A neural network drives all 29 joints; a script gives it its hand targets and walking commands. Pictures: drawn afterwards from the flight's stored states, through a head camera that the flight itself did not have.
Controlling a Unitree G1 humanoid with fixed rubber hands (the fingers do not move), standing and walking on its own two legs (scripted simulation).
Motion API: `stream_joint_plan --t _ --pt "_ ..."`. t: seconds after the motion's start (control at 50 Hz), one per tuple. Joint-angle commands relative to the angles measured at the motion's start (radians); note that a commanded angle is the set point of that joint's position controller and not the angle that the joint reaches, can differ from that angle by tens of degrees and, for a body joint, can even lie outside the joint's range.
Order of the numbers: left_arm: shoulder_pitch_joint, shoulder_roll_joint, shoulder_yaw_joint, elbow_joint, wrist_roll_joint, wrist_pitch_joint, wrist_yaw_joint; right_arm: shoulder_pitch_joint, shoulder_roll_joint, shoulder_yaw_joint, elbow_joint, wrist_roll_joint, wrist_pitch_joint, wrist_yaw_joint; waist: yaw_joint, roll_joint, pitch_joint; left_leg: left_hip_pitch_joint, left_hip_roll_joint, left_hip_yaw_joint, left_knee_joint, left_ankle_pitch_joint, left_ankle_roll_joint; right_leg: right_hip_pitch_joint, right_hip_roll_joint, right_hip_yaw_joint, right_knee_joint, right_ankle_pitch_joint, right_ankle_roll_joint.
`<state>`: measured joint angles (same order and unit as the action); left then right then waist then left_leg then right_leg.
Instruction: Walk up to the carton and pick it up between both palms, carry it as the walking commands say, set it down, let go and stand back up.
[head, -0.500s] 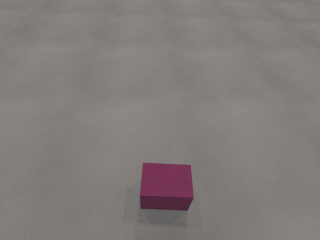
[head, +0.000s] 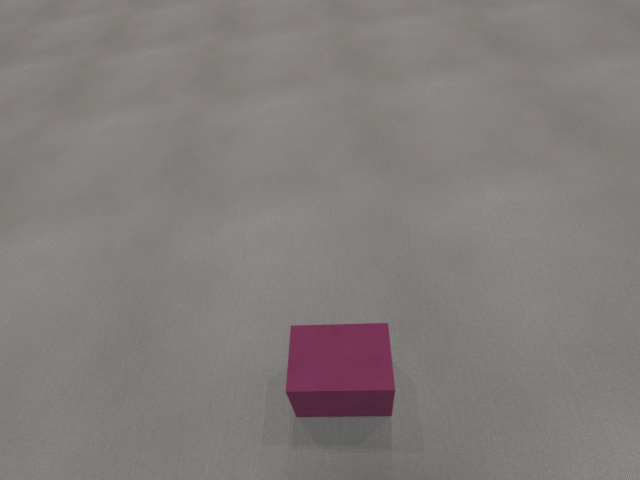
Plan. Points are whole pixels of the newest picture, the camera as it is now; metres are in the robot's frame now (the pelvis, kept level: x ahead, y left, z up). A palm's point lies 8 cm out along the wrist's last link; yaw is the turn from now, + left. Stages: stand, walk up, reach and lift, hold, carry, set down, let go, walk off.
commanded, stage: walk up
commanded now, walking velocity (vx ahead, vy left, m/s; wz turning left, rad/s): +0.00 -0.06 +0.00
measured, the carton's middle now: (341, 370) +0.53 +0.02 -0.67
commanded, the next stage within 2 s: none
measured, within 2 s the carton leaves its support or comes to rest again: neither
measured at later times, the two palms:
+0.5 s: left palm out of the picture +0.02 +0.27 -0.13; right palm out of the picture +0.00 -0.24 -0.10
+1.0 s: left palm out of the picture +0.09 +0.20 -0.10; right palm out of the picture +0.05 -0.30 -0.13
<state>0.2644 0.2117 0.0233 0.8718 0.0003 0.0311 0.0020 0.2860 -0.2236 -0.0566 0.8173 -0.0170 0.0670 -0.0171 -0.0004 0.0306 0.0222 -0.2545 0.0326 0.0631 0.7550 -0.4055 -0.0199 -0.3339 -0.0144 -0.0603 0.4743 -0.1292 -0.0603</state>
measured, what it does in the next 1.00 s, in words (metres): steps on the spot: left foot, then right foot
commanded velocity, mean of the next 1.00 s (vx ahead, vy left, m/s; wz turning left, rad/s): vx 0.08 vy -0.06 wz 0.00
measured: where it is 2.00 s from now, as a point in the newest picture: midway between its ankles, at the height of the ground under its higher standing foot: outside the picture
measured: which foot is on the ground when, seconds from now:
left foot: up 0.00-0.24, down 0.26-0.72, up 0.74-1.00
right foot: down 0.00-0.26, up 0.28-0.70, down 0.72-1.00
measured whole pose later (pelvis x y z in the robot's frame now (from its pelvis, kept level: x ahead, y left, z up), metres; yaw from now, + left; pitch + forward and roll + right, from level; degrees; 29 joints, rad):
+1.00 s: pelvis +0.01 -0.05 +0.01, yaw +0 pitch +2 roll +2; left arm 0.22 0.20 0.03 0.90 0.00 -0.01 0.01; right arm 0.34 -0.23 -0.04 0.82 -0.02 0.04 -0.02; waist -0.01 0.03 -0.02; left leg -0.30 0.04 0.06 0.69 -0.43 -0.04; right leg -0.29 -0.04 -0.06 0.44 -0.18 -0.03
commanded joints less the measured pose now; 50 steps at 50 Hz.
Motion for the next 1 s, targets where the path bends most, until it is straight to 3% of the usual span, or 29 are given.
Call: stream_joint_plan --t 0.0,0.06,0.14,0.16,0.18,0.2,0.22,0.24,0.28,0.3,0.32,0.34,0.36,0.38,0.44,0.5,0.52,0.56,0.6,0.62,0.64,0.66,0.68,0.7,0.72,0.76,0.78,0.9,0.98 --pt "-0.026 0.148 0.033 -0.075 0.009 -0.006 0.027 0.088 -0.059 -0.008 0.010 0.004 -0.004 0.000 -0.014 -0.216 -0.018 -0.007 -0.012 -0.018 0.033 -0.059 0.002 -0.027 -0.199 0.273 -0.318 -0.352 -0.031" --pt "-0.034 0.160 0.048 -0.085 0.010 0.005 0.026 0.116 -0.047 -0.005 0.015 0.009 -0.009 -0.001 -0.029 -0.227 -0.044 0.046 -0.006 0.006 -0.010 -0.076 0.015 -0.055 -0.198 0.251 -0.308 -0.371 -0.046" --pt "-0.087 0.179 0.064 -0.098 0.016 0.034 0.020 0.209 -0.043 0.002 0.047 0.008 -0.013 -0.003 -0.092 -0.219 0.032 0.161 -0.007 0.037 -0.210 0.061 0.036 -0.197 -0.153 0.182 -0.268 -0.460 -0.012" --pt "-0.080 0.157 0.056 -0.098 0.016 0.035 0.016 0.233 -0.053 0.001 0.058 0.006 -0.018 -0.007 -0.091 -0.144 0.021 0.172 0.009 -0.005 -0.283 0.062 0.039 -0.190 -0.142 0.188 -0.224 -0.446 -0.001" --pt "-0.067 0.123 0.046 -0.100 0.016 0.036 0.013 0.229 -0.086 -0.005 0.058 -0.002 -0.023 -0.009 -0.093 0.025 0.061 0.134 0.117 -0.165 -0.429 -0.110 0.075 -0.225 -0.089 0.147 -0.101 -0.431 0.028" --pt "-0.075 0.101 0.048 -0.123 0.007 0.034 0.008 0.220 -0.162 -0.027 0.038 -0.024 -0.030 -0.018 -0.100 0.229 0.090 0.046 0.324 -0.481 -0.632 -0.360 0.151 -0.281 0.010 0.043 0.187 -0.356 0.077" --pt "-0.109 0.118 0.064 -0.129 0.008 0.037 0.003 0.093 -0.192 -0.036 0.003 -0.031 -0.034 -0.018 -0.053 0.236 0.177 -0.133 0.381 -0.507 -0.733 -0.408 0.173 -0.239 0.030 0.049 0.361 -0.301 0.089" --pt "-0.058 0.117 0.060 -0.107 0.022 0.038 -0.005 0.008 -0.188 -0.026 -0.019 -0.025 -0.044 -0.017 0.009 0.138 0.179 -0.177 0.351 -0.442 -0.726 -0.294 0.153 -0.201 0.026 0.105 0.433 -0.219 0.093" --pt "-0.010 0.117 0.056 -0.081 0.022 0.037 -0.010 -0.075 -0.175 -0.033 -0.055 -0.019 -0.063 -0.020 0.033 0.094 0.142 -0.153 0.318 -0.345 -0.677 -0.192 0.130 -0.176 0.011 0.089 0.513 -0.143 0.086" --pt "-0.030 0.116 0.055 -0.076 0.021 0.033 -0.011 -0.037 -0.157 -0.029 -0.051 -0.018 -0.068 -0.020 0.016 0.018 0.127 -0.081 0.289 -0.319 -0.653 -0.144 0.120 -0.221 0.007 0.068 0.497 -0.128 0.086" --pt "-0.012 0.100 0.050 -0.066 0.023 0.028 -0.012 -0.036 -0.133 -0.019 -0.035 -0.012 -0.070 -0.018 0.009 0.050 0.116 -0.024 0.257 -0.260 -0.611 -0.063 0.109 -0.223 0.006 0.066 0.470 -0.134 0.087" --pt "-0.020 0.101 0.053 -0.077 0.033 0.024 -0.017 0.052 -0.151 -0.025 -0.024 -0.013 -0.073 -0.019 -0.030 0.020 0.068 0.108 0.282 -0.294 -0.575 -0.041 0.114 -0.292 0.012 0.038 0.485 -0.174 0.097" --pt "-0.090 0.109 0.055 -0.103 0.040 0.035 -0.051 0.192 -0.219 -0.053 0.015 -0.012 -0.066 -0.041 -0.054 -0.025 0.049 0.235 0.363 -0.423 -0.610 -0.165 0.121 -0.429 -0.015 0.067 0.553 -0.149 0.102" --pt "-0.099 0.097 0.049 -0.110 0.044 0.022 -0.050 0.197 -0.211 -0.044 0.026 -0.011 -0.077 -0.035 -0.064 0.072 0.029 0.280 0.351 -0.394 -0.609 -0.171 0.128 -0.429 -0.034 0.075 0.522 -0.145 0.089" --pt "-0.129 0.066 0.032 -0.095 0.041 -0.009 -0.052 0.195 -0.157 -0.025 0.045 -0.017 -0.096 -0.019 -0.080 0.105 0.025 0.295 0.289 -0.304 -0.588 0.002 0.114 -0.375 -0.027 0.065 0.435 -0.128 0.100" --pt "-0.177 0.042 0.018 -0.117 0.032 -0.025 -0.053 0.251 -0.143 -0.026 0.062 -0.022 -0.109 -0.012 -0.103 0.166 0.011 0.332 0.272 -0.236 -0.538 0.287 0.129 -0.317 -0.013 0.022 0.312 -0.174 0.105" --pt "-0.179 0.036 0.014 -0.125 0.030 -0.029 -0.055 0.242 -0.152 -0.030 0.059 -0.022 -0.113 -0.011 -0.095 0.172 0.012 0.307 0.275 -0.218 -0.524 0.348 0.133 -0.281 -0.019 0.014 0.243 -0.177 0.110" --pt "-0.144 0.026 0.003 -0.120 0.023 -0.054 -0.048 0.167 -0.136 -0.021 0.054 -0.021 -0.112 0.003 -0.076 0.254 -0.032 0.234 0.196 -0.102 -0.484 0.389 0.128 -0.098 0.011 -0.045 0.069 -0.214 0.103" --pt "-0.031 0.031 -0.002 -0.062 0.018 -0.067 -0.034 0.155 -0.142 -0.028 0.051 -0.019 -0.107 0.007 -0.022 0.182 -0.081 0.180 0.166 -0.053 -0.366 0.466 0.114 0.084 0.036 -0.124 -0.123 -0.071 0.089" --pt "0.042 0.063 0.016 -0.034 0.031 -0.074 -0.027 0.169 -0.104 -0.023 0.042 -0.018 -0.108 0.007 0.008 0.114 -0.148 0.119 0.126 -0.037 -0.269 0.427 0.097 0.225 -0.012 -0.072 -0.153 0.003 0.075" --pt "0.133 0.123 0.043 -0.002 0.035 -0.088 -0.017 0.178 -0.064 0.000 0.028 -0.015 -0.112 0.003 0.055 -0.052 -0.237 -0.001 0.089 -0.019 -0.154 0.254 0.055 0.397 -0.132 0.053 -0.114 0.158 0.051" --pt "0.203 0.206 0.067 0.018 0.034 -0.094 -0.007 0.170 -0.025 0.015 0.006 -0.007 -0.109 -0.001 0.082 -0.288 -0.248 -0.189 0.004 -0.004 0.014 -0.081 0.009 0.488 -0.366 0.352 -0.128 0.443 -0.012" --pt "0.195 0.211 0.056 0.028 0.022 -0.083 0.006 0.142 -0.026 0.007 -0.002 0.002 -0.090 -0.005 0.060 -0.271 -0.214 -0.189 0.006 -0.067 0.054 -0.176 0.007 0.441 -0.405 0.385 -0.119 0.738 -0.051" --pt "0.136 0.191 0.044 0.019 0.019 -0.079 0.019 0.117 -0.033 -0.007 0.000 0.009 -0.075 -0.001 0.026 -0.219 -0.166 -0.175 -0.003 -0.093 0.069 -0.172 0.002 0.403 -0.370 0.315 -0.071 1.031 -0.039" --pt "0.107 0.161 0.036 0.016 0.015 -0.079 0.020 0.118 -0.045 -0.012 -0.005 0.010 -0.061 0.001 0.016 -0.172 -0.159 -0.144 0.005 -0.107 0.067 -0.139 0.000 0.376 -0.332 0.245 -0.055 1.030 -0.043" --pt "0.053 0.111 0.024 0.012 0.006 -0.072 0.021 0.117 -0.040 -0.003 0.018 0.013 -0.047 0.009 0.017 -0.239 -0.128 -0.123 0.004 -0.078 0.047 -0.079 0.002 0.326 -0.247 0.139 -0.085 0.873 -0.014" --pt "0.067 0.097 0.020 0.021 0.011 -0.069 0.027 0.114 -0.033 -0.002 0.013 0.012 -0.043 0.008 0.021 -0.241 -0.127 -0.125 -0.010 -0.077 0.027 -0.059 0.007 0.333 -0.222 0.138 -0.084 0.784 0.002" --pt "0.022 0.091 0.028 -0.006 0.026 -0.045 0.028 0.069 -0.010 0.009 0.014 0.010 -0.021 0.001 0.027 -0.207 -0.061 -0.064 0.001 -0.036 -0.100 -0.004 -0.008 0.167 -0.221 0.182 -0.192 0.229 -0.055" --pt "-0.027 0.110 0.040 -0.010 0.023 -0.030 0.024 0.113 0.000 0.020 0.035 0.008 -0.033 0.000 -0.013 -0.171 -0.035 0.028 -0.011 0.002 -0.306 0.136 0.000 0.105 -0.191 0.171 -0.202 -0.088 -0.042"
